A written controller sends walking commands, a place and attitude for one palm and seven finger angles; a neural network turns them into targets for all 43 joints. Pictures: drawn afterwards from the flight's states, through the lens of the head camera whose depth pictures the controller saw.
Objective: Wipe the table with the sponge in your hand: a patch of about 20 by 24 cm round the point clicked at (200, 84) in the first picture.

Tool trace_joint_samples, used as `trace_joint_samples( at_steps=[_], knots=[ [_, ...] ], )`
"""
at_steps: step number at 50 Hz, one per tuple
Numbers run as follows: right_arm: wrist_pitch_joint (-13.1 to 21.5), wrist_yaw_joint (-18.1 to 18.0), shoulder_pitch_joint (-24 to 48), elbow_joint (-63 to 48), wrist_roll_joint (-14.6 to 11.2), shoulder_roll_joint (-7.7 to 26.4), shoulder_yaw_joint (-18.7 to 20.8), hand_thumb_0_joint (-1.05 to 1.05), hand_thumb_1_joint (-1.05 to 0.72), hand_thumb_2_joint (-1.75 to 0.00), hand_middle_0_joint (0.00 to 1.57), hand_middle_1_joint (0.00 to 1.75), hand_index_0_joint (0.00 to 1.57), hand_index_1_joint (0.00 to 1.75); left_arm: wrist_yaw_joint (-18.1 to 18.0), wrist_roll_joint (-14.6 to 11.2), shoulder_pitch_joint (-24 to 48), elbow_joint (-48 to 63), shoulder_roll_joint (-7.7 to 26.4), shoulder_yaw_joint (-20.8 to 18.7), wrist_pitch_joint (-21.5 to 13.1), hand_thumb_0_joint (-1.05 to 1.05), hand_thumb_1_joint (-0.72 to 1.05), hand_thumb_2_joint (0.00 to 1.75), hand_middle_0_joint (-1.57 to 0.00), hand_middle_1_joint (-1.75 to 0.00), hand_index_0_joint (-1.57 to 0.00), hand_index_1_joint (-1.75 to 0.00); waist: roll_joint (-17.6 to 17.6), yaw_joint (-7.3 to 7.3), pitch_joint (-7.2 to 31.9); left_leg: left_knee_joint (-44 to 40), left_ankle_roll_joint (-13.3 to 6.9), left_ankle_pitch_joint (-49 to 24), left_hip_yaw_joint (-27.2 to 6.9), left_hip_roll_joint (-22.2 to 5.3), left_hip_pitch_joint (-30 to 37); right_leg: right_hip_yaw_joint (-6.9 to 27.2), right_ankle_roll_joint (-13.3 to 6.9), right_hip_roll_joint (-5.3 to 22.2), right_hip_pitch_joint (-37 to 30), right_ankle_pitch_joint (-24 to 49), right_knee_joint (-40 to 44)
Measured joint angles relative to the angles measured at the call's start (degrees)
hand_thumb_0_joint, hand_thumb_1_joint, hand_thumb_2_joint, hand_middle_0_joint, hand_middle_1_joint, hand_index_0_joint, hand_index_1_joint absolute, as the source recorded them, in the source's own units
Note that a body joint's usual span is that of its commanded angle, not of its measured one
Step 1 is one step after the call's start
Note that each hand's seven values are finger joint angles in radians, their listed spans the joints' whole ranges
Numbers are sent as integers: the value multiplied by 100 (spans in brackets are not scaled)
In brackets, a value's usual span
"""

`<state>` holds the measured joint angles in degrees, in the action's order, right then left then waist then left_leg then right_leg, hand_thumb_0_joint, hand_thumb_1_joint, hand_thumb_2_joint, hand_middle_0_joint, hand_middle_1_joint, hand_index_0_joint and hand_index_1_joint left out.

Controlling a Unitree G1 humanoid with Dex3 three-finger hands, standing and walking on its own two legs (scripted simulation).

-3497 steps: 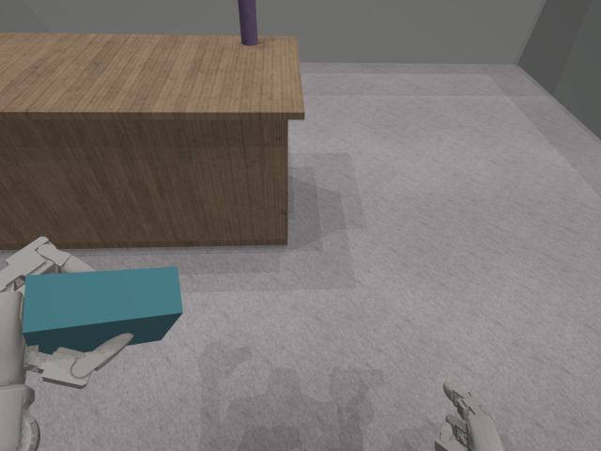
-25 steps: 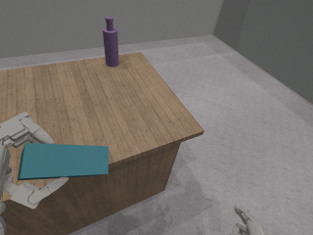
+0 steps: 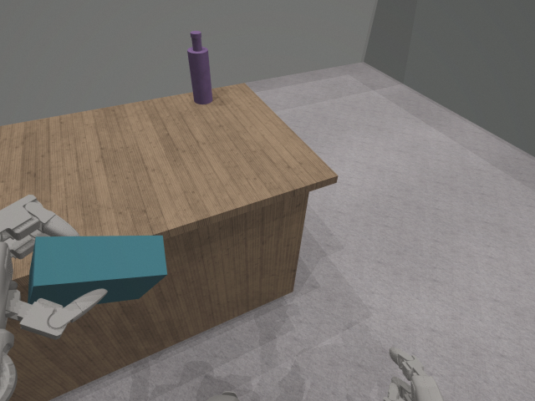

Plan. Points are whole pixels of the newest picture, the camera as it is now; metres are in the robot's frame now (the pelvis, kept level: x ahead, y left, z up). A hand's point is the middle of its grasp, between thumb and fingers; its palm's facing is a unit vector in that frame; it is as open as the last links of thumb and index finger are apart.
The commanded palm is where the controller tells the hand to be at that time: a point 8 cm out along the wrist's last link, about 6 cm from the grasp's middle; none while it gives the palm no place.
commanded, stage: stop stepping back and stand still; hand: left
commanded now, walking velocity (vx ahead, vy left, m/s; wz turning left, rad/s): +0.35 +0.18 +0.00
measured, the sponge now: (115, 271) +0.23 +0.21 +0.14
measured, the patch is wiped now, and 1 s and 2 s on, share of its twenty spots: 1.00 1.00 1.00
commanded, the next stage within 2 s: stand and wait in 0.94 s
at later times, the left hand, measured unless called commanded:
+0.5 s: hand out of the picture +0.09 +0.26 +0.20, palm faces +0.43 -0.82 -0.38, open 9.4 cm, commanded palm +0.03 +0.29 +0.19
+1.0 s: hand out of the picture +0.05 +0.27 +0.18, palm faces +0.46 -0.81 -0.36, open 9.4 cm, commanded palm -0.01 +0.29 +0.19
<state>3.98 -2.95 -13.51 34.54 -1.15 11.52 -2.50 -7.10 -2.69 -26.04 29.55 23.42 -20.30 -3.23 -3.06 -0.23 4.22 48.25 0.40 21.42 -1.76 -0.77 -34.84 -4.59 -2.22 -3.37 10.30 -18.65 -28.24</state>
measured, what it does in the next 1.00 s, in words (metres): walks backwards: left foot, then right foot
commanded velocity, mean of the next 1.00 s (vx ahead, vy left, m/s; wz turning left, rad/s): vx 0.21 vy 0.00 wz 0.00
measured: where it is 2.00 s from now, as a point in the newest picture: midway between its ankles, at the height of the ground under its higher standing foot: outside the picture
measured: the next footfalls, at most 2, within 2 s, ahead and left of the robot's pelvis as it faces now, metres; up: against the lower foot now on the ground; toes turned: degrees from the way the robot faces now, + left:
left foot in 0.24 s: -0.12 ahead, +0.10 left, +0.00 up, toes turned +4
right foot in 0.52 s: -0.02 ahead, -0.08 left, +0.00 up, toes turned -2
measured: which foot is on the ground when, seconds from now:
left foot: up 0.00-0.22, down 0.24-1.00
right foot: down 0.00-0.26, up 0.28-0.50, down 0.52-0.76, up 0.78-1.00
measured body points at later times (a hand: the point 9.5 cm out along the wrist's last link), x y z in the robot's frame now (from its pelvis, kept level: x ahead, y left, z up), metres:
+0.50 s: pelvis -0.12 +0.01 +0.00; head -0.16 +0.00 +0.45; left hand +0.06 +0.30 +0.22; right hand +0.02 -0.22 -0.09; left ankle -0.17 +0.14 -0.73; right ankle -0.06 -0.08 -0.72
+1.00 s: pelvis -0.16 +0.01 +0.01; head -0.19 +0.01 +0.46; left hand +0.02 +0.31 +0.20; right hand +0.00 -0.22 -0.07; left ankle -0.17 +0.10 -0.73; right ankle -0.12 -0.13 -0.70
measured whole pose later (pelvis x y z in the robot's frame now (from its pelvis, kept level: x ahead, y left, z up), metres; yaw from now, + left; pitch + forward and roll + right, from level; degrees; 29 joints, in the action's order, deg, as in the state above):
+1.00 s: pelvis -0.16 +0.01 +0.01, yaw +2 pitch +0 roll -2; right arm 7.1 -2.9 -16.4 35.8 -2.2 11.0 -1.8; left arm -7.8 -2.7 -25.0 24.5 22.1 -21.0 -4.8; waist -0.6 -1.9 5.8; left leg 31.1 -1.9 17.5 2.3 -1.2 -14.0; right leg -2.2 0.7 1.1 23.4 -21.5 -43.5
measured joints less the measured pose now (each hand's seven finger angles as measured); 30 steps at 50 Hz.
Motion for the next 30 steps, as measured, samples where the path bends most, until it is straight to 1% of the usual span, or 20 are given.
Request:
trace_joint_samples(
  at_steps=[1, 3, 5, 6, 8, 10, 12, 13, 14, 15, 16, 17, 19, 21, 23, 25, 26, 27, 28, 30],
  knots=[
    [-59, 2, -20, 124, -20, 97, 28, 1, -90, -90, 21, 30, 21, 30, 49, -26, 34, -117, -137, 122, -6, -1, -48, 108, -82, -143, -83, -142, -117, 2, 43, 1034, 21, 86, -71, 84, -216, -70, 20, -29, 0, 58, -10],
    [-184, 39, -155, 320, -108, 138, 99, 1, -90, -90, 21, 30, 21, 30, 190, -85, 11, -349, -282, 288, -92, -1, -49, 108, -82, -143, -83, -142, -7, 64, 281, 2556, 43, -157, -37, 281, -400, -71, 66, 66, 100, 150, -26],
    [-298, 63, -295, 342, -166, 107, 118, 2, -90, -90, 21, 30, 21, 30, 304, -95, -17, -562, -303, 309, -191, -1, -49, 108, -82, -143, -83, -142, 270, 67, 528, 3214, -17, -470, 18, 253, -334, -39, 71, 169, 316, 261, -14],
    [-323, 63, -332, 315, -174, 111, 121, 2, -90, -90, 21, 30, 21, 30, 327, -68, 1, -675, -301, 301, -228, -1, -49, 108, -82, -143, -83, -142, 378, 26, 612, 3186, -68, -530, 33, 162, -214, -45, 64, 206, 456, 321, -19],
    [-281, 60, -352, 233, -180, 173, 168, 2, -90, -90, 21, 30, 21, 30, 315, -9, 71, -823, -294, 301, -235, -1, -49, 108, -82, -143, -83, -142, 493, -79, 677, 2504, -184, -395, 47, -55, 195, -88, 56, 267, 771, 431, -83],
    [-163, 36, -335, 145, -191, 282, 255, 2, -90, -90, 21, 30, 21, 30, 269, 30, 90, -712, -274, 320, -167, -1, -49, 108, -82, -143, -83, -142, 538, -150, 624, 1303, -303, -3, 54, -212, 786, -124, 72, 329, 1109, 507, -229],
    [-25, -18, -300, 39, -178, 394, 331, 2, -90, -90, 21, 30, 21, 30, 203, 39, -45, -279, -213, 280, -125, -1, -49, 108, -82, -143, -83, -142, 579, -203, 502, -328, -401, 75, 88, -283, 1567, -119, 121, 401, 1461, 510, -526],
    [45, -55, -273, -35, -151, 439, 371, 2, -90, -90, 21, 30, 21, 30, 154, 34, -160, 0, -149, 220, -146, -1, -49, 108, -82, -143, -83, -142, 602, -241, 416, -1109, -218, 482, 138, -287, 1966, -104, 156, 454, 1651, 456, -784],
    [89, -93, -199, -26, -113, 354, 410, 2, -90, -90, 21, 30, 21, 30, 90, 22, -293, 195, -29, 103, -191, -1, -48, 108, -82, -143, -83, -142, 822, -261, 302, -1372, -5, 721, 272, -133, 2116, 46, 153, 600, 1820, 342, -1153],
    [112, -108, -147, -26, -98, 250, 422, 2, -90, -90, 20, 30, 20, 30, 32, 26, -459, 325, 54, -22, -210, -1, -49, 108, -82, -143, -83, -142, 1008, -205, 197, -1442, 70, 612, 442, -1, 2245, 219, 132, 643, 1942, 32, -1664],
    [161, -106, -137, -29, -93, 175, 419, 2, -90, -90, 20, 30, 20, 30, -4, 65, -627, 399, 83, -116, -218, -1, -49, 108, -82, -143, -83, -142, 1047, -144, 161, -1453, 56, 392, 582, 33, 2343, 262, 124, 594, 2017, -327, -2130],
    [237, -98, -176, -36, -93, 133, 413, 2, -90, -90, 20, 30, 20, 30, -19, 83, -741, 415, 84, -155, -223, -1, -49, 108, -82, -143, -83, -142, 954, -142, 199, -1453, 24, 263, 636, 2, 2401, 207, 154, 514, 2053, -601, -2461],
    [410, -47, -321, 24, -119, 62, 403, 2, -90, -90, 20, 30, 20, 30, 25, 87, -647, 256, 105, -127, -291, -1, -49, 108, -82, -143, -84, -141, 712, -193, 306, -1549, -13, 187, 575, -38, 2467, 132, 190, 415, 2073, -668, -2762],
    [458, 17, -454, 134, -148, 13, 346, 1, -90, -90, 20, 29, 20, 30, 89, 56, -211, -60, 94, -48, -394, -1, -49, 108, -82, -143, -84, -141, 526, -195, 311, -1623, -13, 104, 421, -42, 2491, 98, 199, 391, 1940, -345, -2509],
    [377, 49, -522, 191, -142, -19, 229, 1, -90, -90, 20, 30, 20, 30, 130, -8, 179, -358, 56, -49, -421, -1, -49, 108, -82, -143, -84, -141, 383, -185, 252, -1526, 5, 83, 297, -55, 2452, 76, 227, 375, 1651, -82, -1880],
    [259, 67, -539, 160, -132, -41, 106, 1, -90, -90, 20, 30, 20, 30, 151, -58, 349, -579, 56, -126, -400, -1, -49, 108, -82, -143, -84, -141, 269, -193, 182, -1168, 28, 224, 234, -80, 2309, 28, 261, 357, 1262, 189, -1166],
    [208, 78, -521, 134, -130, -39, 62, 1, -90, -90, 21, 30, 20, 30, 161, -73, 369, -662, 56, -158, -378, 0, -49, 108, -82, -143, -83, -142, 198, -185, 144, -862, 15, 376, 218, -117, 2172, -2, 204, 318, 1131, 309, -934],
    [150, 86, -457, 147, -128, -4, 53, 1, -90, -90, 21, 30, 21, 30, 179, -72, 396, -748, -13, -131, -340, 0, -48, 108, -82, -143, -83, -142, 17, -185, 61, -480, -95, 597, 133, -224, 2007, -92, 75, 202, 1154, 362, -982],
    [79, 87, -383, 189, -125, 14, 66, 1, -90, -90, 21, 30, 21, 30, 204, -65, 405, -795, -80, -69, -287, 0, -48, 108, -82, -143, -83, -142, -102, -200, -12, 24, -187, 830, 36, -252, 1781, -181, -33, 132, 1209, 361, -1088],
    [-35, 107, -263, 349, -131, 12, 114, 2, -90, -90, 21, 30, 21, 30, 281, -51, 344, -814, -247, 119, -243, 0, -48, 108, -82, -143, -83, -142, -115, -169, -78, 1170, -238, 796, -67, -112, 1281, -265, -142, 99, 1266, 376, -1140]
  ],
)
